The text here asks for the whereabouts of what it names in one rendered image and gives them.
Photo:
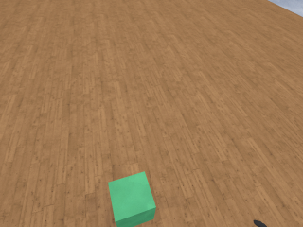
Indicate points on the carton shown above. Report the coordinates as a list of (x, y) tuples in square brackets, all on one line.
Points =
[(132, 200)]

